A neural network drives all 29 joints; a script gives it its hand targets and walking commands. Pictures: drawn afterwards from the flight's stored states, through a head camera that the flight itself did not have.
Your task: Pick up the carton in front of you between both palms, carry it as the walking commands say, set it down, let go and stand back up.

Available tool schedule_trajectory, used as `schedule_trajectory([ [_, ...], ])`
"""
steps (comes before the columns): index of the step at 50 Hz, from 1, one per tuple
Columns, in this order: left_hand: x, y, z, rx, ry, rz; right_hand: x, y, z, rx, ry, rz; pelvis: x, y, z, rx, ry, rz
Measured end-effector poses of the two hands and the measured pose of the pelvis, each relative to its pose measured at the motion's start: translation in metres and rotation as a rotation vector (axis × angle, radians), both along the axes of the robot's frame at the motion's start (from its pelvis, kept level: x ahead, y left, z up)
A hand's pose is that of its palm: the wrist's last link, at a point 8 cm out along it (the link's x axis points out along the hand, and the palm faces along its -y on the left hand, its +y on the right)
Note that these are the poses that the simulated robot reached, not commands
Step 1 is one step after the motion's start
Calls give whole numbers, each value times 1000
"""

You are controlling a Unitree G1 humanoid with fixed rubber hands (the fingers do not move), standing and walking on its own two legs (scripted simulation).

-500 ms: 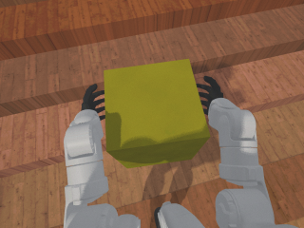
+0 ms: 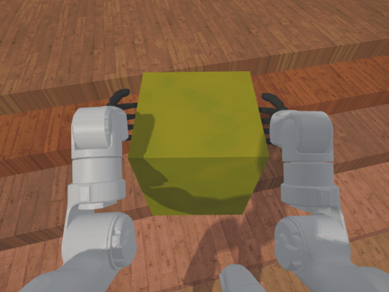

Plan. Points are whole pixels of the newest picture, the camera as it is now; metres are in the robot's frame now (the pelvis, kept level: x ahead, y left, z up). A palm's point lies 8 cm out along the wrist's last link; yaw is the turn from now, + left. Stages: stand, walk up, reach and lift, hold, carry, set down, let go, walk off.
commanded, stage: carry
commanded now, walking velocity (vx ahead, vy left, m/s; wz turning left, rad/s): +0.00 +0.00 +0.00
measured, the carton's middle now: (197, 149) +0.39 -0.04 +0.07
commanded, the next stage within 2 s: none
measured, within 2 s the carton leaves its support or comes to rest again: neither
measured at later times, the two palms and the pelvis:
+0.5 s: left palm (104, 94) +0.48 +0.14 +0.17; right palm (244, 72) +0.50 -0.16 +0.17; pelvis +0.14 -0.04 +0.00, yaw +2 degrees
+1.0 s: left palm (108, 16) +0.75 +0.14 +0.20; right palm (221, 12) +0.72 -0.15 +0.21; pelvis +0.35 +0.03 +0.07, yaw +1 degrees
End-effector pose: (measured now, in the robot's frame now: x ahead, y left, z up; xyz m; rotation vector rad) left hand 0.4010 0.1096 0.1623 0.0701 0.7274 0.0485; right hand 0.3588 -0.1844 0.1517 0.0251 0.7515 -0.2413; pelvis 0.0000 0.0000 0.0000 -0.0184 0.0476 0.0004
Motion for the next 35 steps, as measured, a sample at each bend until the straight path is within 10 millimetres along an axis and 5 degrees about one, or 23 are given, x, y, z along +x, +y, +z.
schedule_trajectory([
  [6, 32, -20, -6, -22, 53, 11, 41, -20, 4, -5, 50, 6, 41, -20, 7, 6, 17, -9],
  [16, 34, 5, -29, 25, 70, 129, 89, 3, -17, -15, 65, 156, 88, -40, 8, 2, 0, 14],
  [27, 99, 29, 13, 18, -63, 140, 159, 28, 27, -43, -71, 188, 151, -34, -3, 24, 19, 29],
  [35, 155, 36, 26, 47, 2, 174, 226, 35, 36, -5, -16, 204, 208, -31, 5, 12, 35, 33],
])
